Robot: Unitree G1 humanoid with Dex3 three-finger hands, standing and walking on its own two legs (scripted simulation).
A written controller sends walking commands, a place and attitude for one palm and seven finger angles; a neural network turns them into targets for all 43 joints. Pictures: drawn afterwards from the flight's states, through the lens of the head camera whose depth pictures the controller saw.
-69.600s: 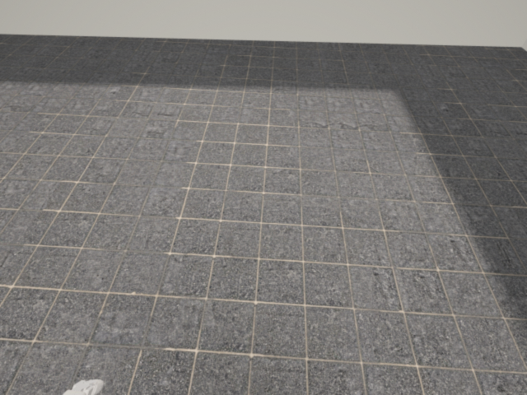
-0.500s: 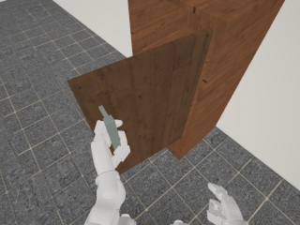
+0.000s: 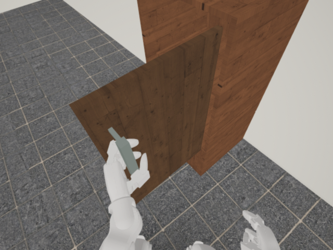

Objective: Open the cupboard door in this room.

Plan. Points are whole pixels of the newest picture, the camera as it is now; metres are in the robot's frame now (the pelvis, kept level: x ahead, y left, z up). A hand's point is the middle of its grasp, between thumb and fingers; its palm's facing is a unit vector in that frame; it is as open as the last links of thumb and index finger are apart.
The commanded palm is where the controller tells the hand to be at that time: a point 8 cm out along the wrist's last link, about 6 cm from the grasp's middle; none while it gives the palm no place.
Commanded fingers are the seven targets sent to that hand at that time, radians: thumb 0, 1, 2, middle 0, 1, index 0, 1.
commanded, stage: open thumb and fingers to let go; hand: left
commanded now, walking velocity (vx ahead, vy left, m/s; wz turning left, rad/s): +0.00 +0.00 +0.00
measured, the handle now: (124, 154) +0.33 +0.11 +0.05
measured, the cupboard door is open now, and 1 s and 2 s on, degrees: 90 91 91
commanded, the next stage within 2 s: slide the hand sideways off the handle in 0.60 s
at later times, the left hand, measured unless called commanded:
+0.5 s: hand (140, 168) +0.30 +0.07 +0.04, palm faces +0.28 -0.96 -0.02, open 14.4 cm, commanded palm +0.25 +0.12 +0.04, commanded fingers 0.00 -0.50 0.30 -0.17 -0.45 -0.17 -0.45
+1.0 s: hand (135, 182) +0.27 +0.08 +0.04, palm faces -0.16 -0.99 +0.03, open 16.1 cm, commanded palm +0.25 +0.14 +0.04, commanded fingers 0.00 -0.50 0.30 -0.15 -0.30 -0.15 -0.30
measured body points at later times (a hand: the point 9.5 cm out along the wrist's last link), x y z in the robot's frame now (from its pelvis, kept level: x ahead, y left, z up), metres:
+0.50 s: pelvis -0.01 +0.02 +0.00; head +0.05 +0.00 +0.45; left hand +0.28 +0.12 +0.04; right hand +0.16 -0.20 -0.11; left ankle +0.02 +0.15 -0.66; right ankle -0.01 -0.04 -0.66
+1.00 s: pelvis -0.02 +0.05 -0.01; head +0.04 +0.04 +0.44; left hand +0.27 +0.13 +0.04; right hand +0.14 -0.18 -0.10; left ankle +0.02 +0.15 -0.66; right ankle -0.01 -0.04 -0.66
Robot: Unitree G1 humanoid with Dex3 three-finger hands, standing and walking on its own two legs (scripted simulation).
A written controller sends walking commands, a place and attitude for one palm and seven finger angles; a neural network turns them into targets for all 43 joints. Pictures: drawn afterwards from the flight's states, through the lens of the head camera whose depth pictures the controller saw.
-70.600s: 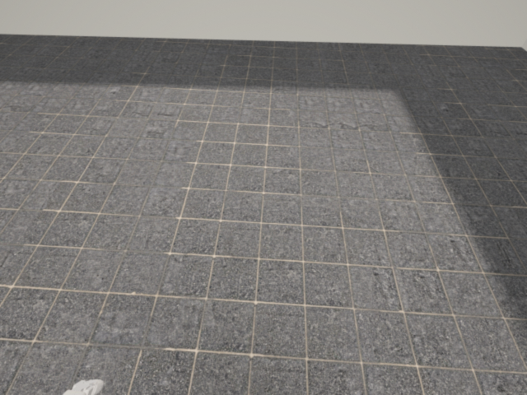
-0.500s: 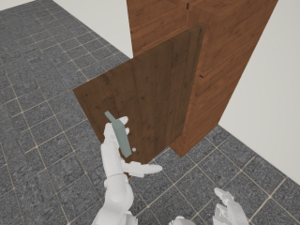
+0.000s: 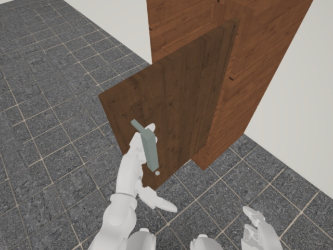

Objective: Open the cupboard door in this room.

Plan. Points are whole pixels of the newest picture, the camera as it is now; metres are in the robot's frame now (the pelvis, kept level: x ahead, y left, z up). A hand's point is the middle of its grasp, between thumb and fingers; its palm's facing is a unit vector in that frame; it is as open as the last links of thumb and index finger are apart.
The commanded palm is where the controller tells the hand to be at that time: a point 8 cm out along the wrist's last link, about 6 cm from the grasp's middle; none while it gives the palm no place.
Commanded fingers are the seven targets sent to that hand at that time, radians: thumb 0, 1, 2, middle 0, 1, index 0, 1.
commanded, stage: slide the hand sideways off the handle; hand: left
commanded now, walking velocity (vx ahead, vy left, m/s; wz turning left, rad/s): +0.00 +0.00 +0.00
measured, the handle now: (145, 147) +0.34 +0.07 +0.05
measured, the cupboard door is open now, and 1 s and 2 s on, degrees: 91 91 91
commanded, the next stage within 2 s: draw the hand back to the body in 0.90 s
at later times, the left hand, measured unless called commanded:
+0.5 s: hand (140, 187) +0.25 +0.07 +0.05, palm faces -0.07 -1.00 +0.00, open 16.0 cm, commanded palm +0.22 +0.14 +0.05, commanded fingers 0.00 -0.50 0.30 -0.15 -0.30 -0.15 -0.30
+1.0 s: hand (116, 209) +0.20 +0.11 +0.05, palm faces -0.04 -1.00 -0.02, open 16.3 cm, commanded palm +0.18 +0.17 +0.05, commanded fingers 0.00 -0.50 0.30 -0.15 -0.30 -0.15 -0.30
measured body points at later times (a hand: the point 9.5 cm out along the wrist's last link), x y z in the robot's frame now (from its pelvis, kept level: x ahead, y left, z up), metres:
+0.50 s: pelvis +0.02 +0.00 -0.01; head +0.09 +0.00 +0.44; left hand +0.25 +0.13 +0.05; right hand +0.21 -0.21 -0.09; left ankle +0.04 +0.10 -0.66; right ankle +0.02 -0.09 -0.66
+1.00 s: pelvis +0.01 -0.01 -0.02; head +0.08 -0.02 +0.43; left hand +0.20 +0.17 +0.05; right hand +0.21 -0.24 -0.10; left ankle +0.04 +0.10 -0.66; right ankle +0.02 -0.09 -0.66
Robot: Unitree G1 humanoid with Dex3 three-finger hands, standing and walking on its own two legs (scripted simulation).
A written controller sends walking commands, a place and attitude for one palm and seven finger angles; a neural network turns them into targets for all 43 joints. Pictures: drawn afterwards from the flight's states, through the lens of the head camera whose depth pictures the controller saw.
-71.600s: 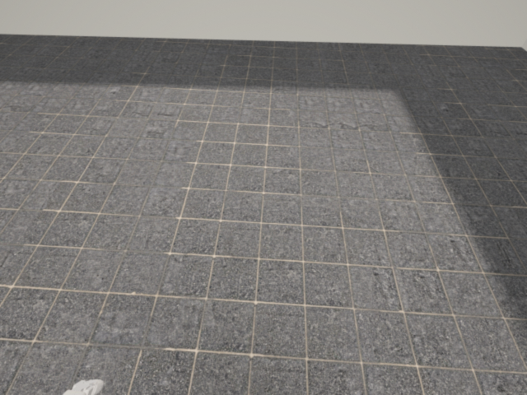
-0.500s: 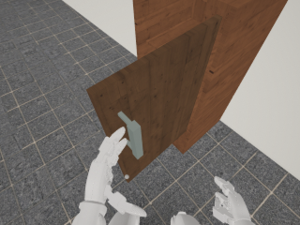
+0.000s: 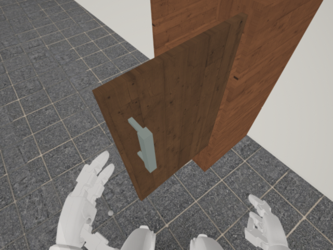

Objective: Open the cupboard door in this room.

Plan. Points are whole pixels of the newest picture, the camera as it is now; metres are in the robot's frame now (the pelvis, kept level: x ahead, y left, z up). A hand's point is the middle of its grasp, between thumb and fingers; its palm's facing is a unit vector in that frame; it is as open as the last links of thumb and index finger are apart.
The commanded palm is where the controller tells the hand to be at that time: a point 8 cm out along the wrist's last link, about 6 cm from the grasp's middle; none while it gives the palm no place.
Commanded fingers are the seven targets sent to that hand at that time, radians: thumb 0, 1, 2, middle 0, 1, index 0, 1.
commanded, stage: draw the hand back to the body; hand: left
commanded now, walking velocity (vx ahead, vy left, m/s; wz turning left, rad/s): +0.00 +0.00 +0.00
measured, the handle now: (142, 146) +0.33 +0.08 +0.07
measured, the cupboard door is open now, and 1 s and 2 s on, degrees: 91 91 91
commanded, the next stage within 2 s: step back with the hand held close in 1.58 s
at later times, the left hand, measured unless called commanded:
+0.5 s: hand (64, 201) +0.19 +0.18 +0.14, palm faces -0.01 -1.00 -0.07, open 16.2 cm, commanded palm +0.16 +0.24 +0.16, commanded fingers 0.00 -0.29 0.39 -0.16 -0.30 -0.16 -0.30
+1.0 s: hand out of the picture +0.22 +0.27 +0.22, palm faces +0.32 -0.86 -0.40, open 11.5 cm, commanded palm +0.17 +0.31 +0.24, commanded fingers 0.00 0.58 0.76 -0.19 -0.30 -0.19 -0.30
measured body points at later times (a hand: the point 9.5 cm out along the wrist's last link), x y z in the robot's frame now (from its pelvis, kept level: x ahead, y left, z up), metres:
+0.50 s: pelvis +0.01 +0.02 +0.04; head +0.03 +0.01 +0.49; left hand +0.18 +0.23 +0.15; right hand +0.19 -0.21 -0.02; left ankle +0.02 +0.11 -0.64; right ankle +0.00 -0.08 -0.64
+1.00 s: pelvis +0.03 +0.04 +0.09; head +0.02 +0.02 +0.54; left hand +0.20 +0.31 +0.24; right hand +0.22 -0.17 +0.02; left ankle +0.02 +0.11 -0.64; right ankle +0.00 -0.08 -0.64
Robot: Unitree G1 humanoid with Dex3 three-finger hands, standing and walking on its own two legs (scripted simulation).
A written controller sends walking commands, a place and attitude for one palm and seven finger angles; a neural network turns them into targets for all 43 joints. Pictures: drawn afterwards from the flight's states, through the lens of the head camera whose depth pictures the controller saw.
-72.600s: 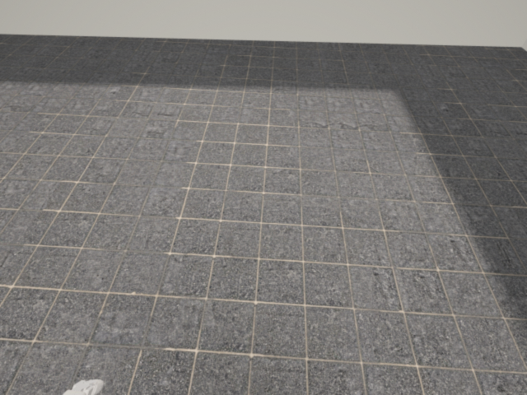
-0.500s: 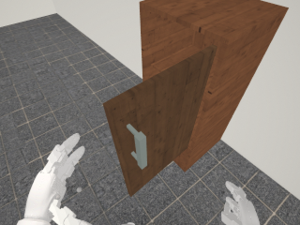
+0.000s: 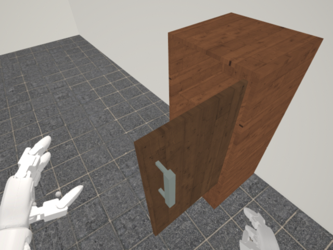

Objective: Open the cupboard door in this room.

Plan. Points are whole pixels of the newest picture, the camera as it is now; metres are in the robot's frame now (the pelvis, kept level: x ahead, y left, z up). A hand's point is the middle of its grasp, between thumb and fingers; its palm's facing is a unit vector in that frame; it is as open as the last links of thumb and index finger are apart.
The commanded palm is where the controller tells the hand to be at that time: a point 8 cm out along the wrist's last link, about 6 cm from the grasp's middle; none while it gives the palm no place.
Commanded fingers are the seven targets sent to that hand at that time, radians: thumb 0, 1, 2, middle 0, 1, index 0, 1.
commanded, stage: draw the hand back to the body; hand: left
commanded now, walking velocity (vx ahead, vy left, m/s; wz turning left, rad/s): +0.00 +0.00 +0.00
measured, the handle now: (165, 184) +0.30 +0.05 -0.02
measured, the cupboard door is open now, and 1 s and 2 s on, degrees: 91 91 91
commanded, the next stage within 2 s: step back with the hand held close in 0.58 s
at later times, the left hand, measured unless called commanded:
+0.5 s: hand (41, 184) +0.18 +0.24 +0.16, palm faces +0.43 -0.81 -0.40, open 7.5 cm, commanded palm +0.13 +0.28 +0.18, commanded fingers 0.00 0.90 0.90 -0.20 -0.30 -0.20 -0.30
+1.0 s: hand (45, 186) +0.18 +0.24 +0.16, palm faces +0.35 -0.79 -0.50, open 7.4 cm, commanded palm +0.12 +0.28 +0.18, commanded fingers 0.00 0.90 0.90 -0.20 -0.30 -0.20 -0.30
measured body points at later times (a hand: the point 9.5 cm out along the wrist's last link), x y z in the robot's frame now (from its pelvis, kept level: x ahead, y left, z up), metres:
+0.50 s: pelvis -0.01 -0.01 +0.01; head -0.03 -0.03 +0.46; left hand +0.15 +0.28 +0.19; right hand +0.18 -0.24 -0.07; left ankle -0.01 +0.07 -0.73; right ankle -0.03 -0.12 -0.73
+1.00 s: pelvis -0.03 -0.02 +0.01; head -0.02 -0.03 +0.46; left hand +0.15 +0.28 +0.19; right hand +0.15 -0.27 -0.07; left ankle -0.01 +0.07 -0.73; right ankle -0.03 -0.12 -0.73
